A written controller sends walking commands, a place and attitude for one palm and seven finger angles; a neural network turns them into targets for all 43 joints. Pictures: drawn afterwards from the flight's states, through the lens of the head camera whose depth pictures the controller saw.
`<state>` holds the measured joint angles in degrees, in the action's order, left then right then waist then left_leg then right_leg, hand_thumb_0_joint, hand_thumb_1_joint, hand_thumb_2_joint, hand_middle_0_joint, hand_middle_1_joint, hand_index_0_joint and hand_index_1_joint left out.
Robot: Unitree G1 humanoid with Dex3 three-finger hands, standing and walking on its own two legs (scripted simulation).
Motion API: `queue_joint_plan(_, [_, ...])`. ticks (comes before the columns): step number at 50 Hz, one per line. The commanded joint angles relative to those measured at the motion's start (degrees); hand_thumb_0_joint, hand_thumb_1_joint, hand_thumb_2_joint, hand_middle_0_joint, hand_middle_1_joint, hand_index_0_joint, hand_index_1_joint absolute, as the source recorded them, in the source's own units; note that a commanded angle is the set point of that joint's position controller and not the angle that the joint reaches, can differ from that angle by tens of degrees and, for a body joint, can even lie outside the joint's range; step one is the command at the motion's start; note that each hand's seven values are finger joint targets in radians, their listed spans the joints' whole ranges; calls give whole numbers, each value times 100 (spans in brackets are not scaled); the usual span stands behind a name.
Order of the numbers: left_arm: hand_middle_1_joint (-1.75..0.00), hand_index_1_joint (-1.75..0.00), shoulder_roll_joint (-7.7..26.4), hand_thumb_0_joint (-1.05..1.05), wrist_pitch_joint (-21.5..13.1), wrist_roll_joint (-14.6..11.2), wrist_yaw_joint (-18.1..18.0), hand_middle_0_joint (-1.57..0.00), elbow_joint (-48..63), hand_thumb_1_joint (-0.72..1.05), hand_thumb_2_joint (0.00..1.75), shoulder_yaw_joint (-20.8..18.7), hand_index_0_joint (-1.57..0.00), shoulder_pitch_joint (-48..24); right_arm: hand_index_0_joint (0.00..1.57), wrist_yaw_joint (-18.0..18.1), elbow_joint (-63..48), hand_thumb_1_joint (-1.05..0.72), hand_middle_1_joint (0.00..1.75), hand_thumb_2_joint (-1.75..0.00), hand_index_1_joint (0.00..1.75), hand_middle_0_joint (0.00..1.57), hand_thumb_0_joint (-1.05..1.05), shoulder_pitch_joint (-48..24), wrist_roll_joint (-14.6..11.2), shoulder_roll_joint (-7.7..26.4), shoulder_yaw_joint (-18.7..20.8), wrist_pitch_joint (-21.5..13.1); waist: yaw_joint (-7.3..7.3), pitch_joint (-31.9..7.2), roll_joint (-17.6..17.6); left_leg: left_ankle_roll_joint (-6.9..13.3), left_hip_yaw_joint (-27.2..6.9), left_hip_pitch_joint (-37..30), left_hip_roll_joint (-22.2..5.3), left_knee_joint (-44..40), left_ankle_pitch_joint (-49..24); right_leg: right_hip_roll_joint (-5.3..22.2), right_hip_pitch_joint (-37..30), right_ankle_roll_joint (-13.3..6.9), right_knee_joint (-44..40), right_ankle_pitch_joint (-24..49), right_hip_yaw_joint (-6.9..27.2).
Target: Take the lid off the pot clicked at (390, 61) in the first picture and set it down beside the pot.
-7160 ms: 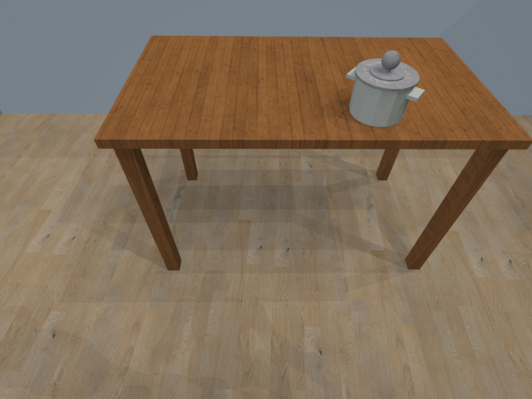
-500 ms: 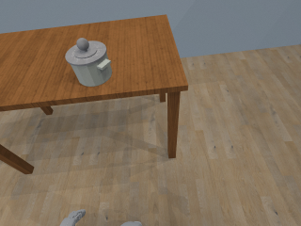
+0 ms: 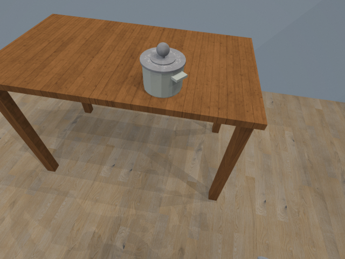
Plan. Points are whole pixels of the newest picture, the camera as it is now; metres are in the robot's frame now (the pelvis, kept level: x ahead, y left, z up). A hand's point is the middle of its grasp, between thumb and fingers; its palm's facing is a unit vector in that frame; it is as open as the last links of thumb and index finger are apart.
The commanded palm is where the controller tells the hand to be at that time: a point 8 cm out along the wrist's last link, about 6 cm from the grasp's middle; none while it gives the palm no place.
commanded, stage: take the last steps up to it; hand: left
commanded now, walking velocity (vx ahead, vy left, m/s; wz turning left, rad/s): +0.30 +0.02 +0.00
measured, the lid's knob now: (163, 49) +0.72 +0.13 +0.12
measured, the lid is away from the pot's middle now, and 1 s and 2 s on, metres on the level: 0.00 0.00 0.00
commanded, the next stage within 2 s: come to a stop and stand still in 0.44 s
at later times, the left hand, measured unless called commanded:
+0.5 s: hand (129, 200) +0.30 +0.17 -0.16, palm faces -0.04 -0.97 -0.22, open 7.4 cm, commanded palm none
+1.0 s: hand (111, 205) +0.28 +0.22 -0.18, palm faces +0.04 -0.97 -0.24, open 7.4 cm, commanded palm none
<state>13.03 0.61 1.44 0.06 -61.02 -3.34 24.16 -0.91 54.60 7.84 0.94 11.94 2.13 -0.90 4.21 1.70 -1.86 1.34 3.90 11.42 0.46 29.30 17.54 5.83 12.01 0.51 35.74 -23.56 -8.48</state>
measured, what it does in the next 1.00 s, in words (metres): walks ahead: right foot, then left foot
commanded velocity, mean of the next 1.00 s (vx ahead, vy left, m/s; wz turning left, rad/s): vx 0.02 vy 0.01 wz -0.01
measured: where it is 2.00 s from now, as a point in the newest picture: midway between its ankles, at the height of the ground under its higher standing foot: outside the picture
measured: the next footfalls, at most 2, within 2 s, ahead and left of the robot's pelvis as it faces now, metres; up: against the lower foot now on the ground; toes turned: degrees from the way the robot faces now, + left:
right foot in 0.46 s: +0.30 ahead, -0.09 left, +0.00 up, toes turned -7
left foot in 0.98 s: +0.26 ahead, +0.11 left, +0.00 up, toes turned -2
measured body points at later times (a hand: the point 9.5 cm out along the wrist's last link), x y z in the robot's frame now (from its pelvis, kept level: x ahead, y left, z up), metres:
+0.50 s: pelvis +0.17 -0.01 -0.02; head +0.20 -0.03 +0.43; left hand +0.30 +0.22 -0.14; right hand +0.04 -0.21 -0.17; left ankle -0.01 +0.10 -0.70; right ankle +0.26 -0.08 -0.73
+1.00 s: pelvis +0.24 +0.03 +0.00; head +0.27 +0.04 +0.45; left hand +0.28 +0.28 -0.16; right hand +0.32 -0.22 -0.14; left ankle +0.24 +0.14 -0.74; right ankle +0.26 -0.08 -0.73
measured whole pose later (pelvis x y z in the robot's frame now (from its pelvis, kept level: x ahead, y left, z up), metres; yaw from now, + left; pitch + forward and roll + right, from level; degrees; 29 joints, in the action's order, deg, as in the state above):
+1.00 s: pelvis +0.24 +0.03 +0.00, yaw -2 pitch +0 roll +0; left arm 11.6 1.9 1.1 -2.1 -56.3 -3.1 12.9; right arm 1.3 56.4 7.5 0.2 10.9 3.0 0.7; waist 1.5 4.6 -1.3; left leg -0.8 1.1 15.1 0.0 31.6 15.2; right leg 1.8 18.7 -0.8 34.7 -16.2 -4.2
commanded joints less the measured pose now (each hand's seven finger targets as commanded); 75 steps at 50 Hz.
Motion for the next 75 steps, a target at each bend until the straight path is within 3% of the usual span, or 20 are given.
queue_joint_plan(1, [-30,-30,392,0,-228,48,15,-20,791,90,90,-17,-20,-1094,20,157,171,-90,30,-90,30,20,0,1508,46,1012,194,-21,-880,439,1195,1097,-2450,-1305,-2027,-2018,894,67,2987,-105,2425,-525,581])
queue_joint_plan(7, [-30,-30,254,0,-153,-8,98,-20,431,90,90,7,-20,-601,20,209,159,-90,30,-90,30,20,0,1213,-67,538,23,-299,-342,603,634,883,-989,-777,-1284,-2101,-1770,131,2629,79,2825,1040,637])
queue_joint_plan(17, [-30,-30,5,0,-206,-67,92,-20,994,90,90,75,-20,-2026,20,314,722,-90,30,-90,30,20,0,2167,39,445,-31,-360,-718,645,675,898,-695,-1610,-1431,-1431,-4256,-99,2608,-128,826,1040,278])
queue_joint_plan(20, [-30,-30,66,0,-278,-64,56,-20,812,90,90,57,-20,-1356,20,332,824,-90,30,-90,30,20,0,2093,26,608,-6,-329,-369,164,775,692,-473,-1486,-1361,-493,-5631,-522,1122,-341,70,1105,21])
queue_joint_plan(22, [-30,-30,480,0,-376,-25,3,-20,379,90,90,-76,-20,59,20,290,774,-90,30,-90,30,20,0,1953,-48,602,9,-320,246,-596,157,364,-314,-372,-954,1246,-4566,-451,-1182,-494,-559,2084,345])
queue_joint_plan(23, [-30,-30,938,0,-449,9,-59,-20,205,90,90,-214,-20,696,20,250,703,-90,30,-90,30,20,0,2173,-129,372,19,-336,400,-1241,-756,72,16,1000,-121,3016,-1675,1118,-2526,-1184,-786,3402,2420])
queue_joint_plan(24, [-30,-30,1179,0,-429,-115,-64,-20,165,90,90,-235,-20,718,20,282,653,-90,30,-90,30,20,0,2268,-145,252,34,-316,150,-1428,-828,-12,-194,1538,222,4618,1608,2166,-2411,-1857,-1432,4319,3702])
queue_joint_plan(25, [-30,-30,974,0,-371,-158,-98,-20,304,90,90,-209,-20,256,20,298,620,-90,30,-90,30,20,0,1954,-114,239,49,-259,77,-700,-56,76,-632,1751,-152,4841,1441,2003,-1552,-1909,-1770,3276,3363])
queue_joint_plan(27, [-30,-30,628,0,-358,-145,-127,-20,552,90,90,-128,-20,-804,20,216,623,-90,30,-90,30,20,0,1740,-26,15,48,-112,-321,26,-196,49,-642,1671,-495,4721,679,1560,142,-1466,-2336,1135,2779])
queue_joint_plan(31, [-30,-30,190,0,-344,-67,-204,-20,684,90,90,59,-20,-1360,20,250,778,-90,30,-90,30,20,0,2076,-12,-288,-74,171,-767,-73,-212,-285,-485,758,-497,3071,329,879,1052,-1002,-2049,3875,1094])
queue_joint_plan(43, [-30,-30,743,0,-59,24,-276,-20,756,90,90,-180,-20,-898,20,206,65,-90,30,-90,30,20,0,499,-66,137,182,308,-278,-349,-950,-475,-407,1162,-137,1857,715,1122,-202,-1270,-1242,4942,1608])
queue_joint_plan(47, [-30,-30,731,0,1,-42,-283,-20,752,90,90,-153,-20,-1052,20,201,209,-90,30,-90,30,20,0,886,-79,146,165,174,-536,-751,-659,-383,-266,-281,-130,-456,-1073,629,-37,-690,-575,3664,1307])
queue_joint_plan(49, [-30,-30,198,0,48,-115,-270,-20,811,90,90,-29,-20,-648,20,236,36,-90,30,-90,30,20,0,764,-9,823,225,82,-405,-776,1567,252,-2017,-938,-1962,-937,-4153,-368,1086,-19,331,154,631])
queue_joint_plan(50, [-30,-30,299,0,81,-91,-299,-20,748,90,90,-5,-20,-711,20,274,-36,-90,30,-90,30,20,0,631,9,879,212,136,-468,-585,1453,804,-2048,-403,-2303,-987,-4860,-553,968,40,1256,-1097,849])
queue_joint_plan(57, [-30,-30,420,0,191,-53,-168,-20,487,90,90,-79,-20,-665,20,433,-40,-90,30,-90,30,20,0,397,-1,627,88,107,-402,-392,699,699,-1168,-577,-1635,-979,-3910,-578,1472,231,2666,-117,1236])
queue_joint_plan(66, [-30,-30,130,0,122,-87,-98,-20,397,90,90,72,-20,-866,20,325,290,-90,30,-90,30,20,0,801,35,797,219,171,-627,-357,1237,607,-1467,-493,-1421,-1272,-1296,-529,386,90,-255,-90,680])
queue_joint_plan(69, [-30,-30,310,0,-1,-65,-167,-20,127,90,90,78,-20,-439,20,283,394,-90,30,-90,30,20,0,776,-64,465,170,158,-436,-356,498,68,-952,293,-843,-687,-478,-201,-778,-30,-1815,1236,972])
queue_joint_plan(72, [-30,-30,749,0,-60,-80,-184,-20,177,90,90,103,-20,-867,20,203,382,-90,30,-90,30,20,0,722,-47,29,12,180,-568,72,-239,-241,-432,146,-307,-306,-44,788,269,-537,-2352,478,1865])
queue_joint_plan(73, [-30,-30,723,0,-130,-83,-199,-20,132,90,90,69,-20,-889,20,204,453,-90,30,-90,30,20,0,660,16,41,-4,200,-494,260,-1169,-259,-389,282,-299,-183,-169,557,345,-530,-2398,845,1916])
queue_joint_plan(75, [-30,-30,469,0,-151,-104,-216,-20,70,90,90,144,-20,-950,20,226,652,-90,30,-90,30,20,0,888,14,127,0,181,-574,491,-1044,-250,-464,146,-381,-232,-558,468,363,-538,-2209,1511,1662])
